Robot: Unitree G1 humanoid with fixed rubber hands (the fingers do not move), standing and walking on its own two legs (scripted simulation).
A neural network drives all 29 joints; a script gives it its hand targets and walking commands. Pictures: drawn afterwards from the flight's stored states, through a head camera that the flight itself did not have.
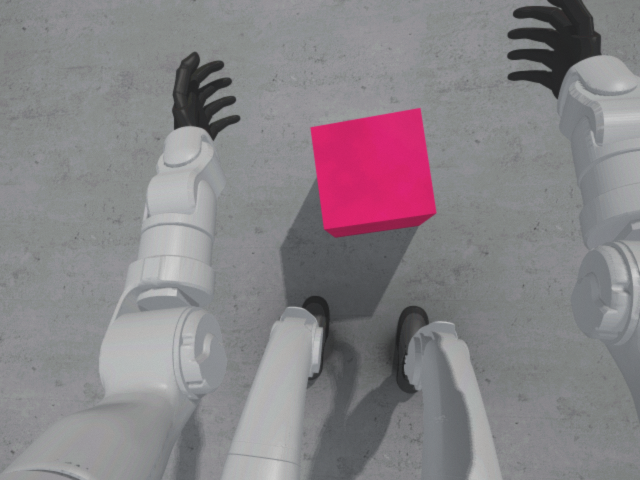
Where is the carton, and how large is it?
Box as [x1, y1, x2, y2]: [310, 108, 435, 237]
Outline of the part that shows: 420,108 310,127 323,225 325,230 336,237 419,225 435,213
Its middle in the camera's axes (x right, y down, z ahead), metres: +0.11 -0.13 +0.86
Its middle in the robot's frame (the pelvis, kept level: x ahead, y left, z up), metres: +0.51 +0.02 -0.52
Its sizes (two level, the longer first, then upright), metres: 0.210 0.200 0.250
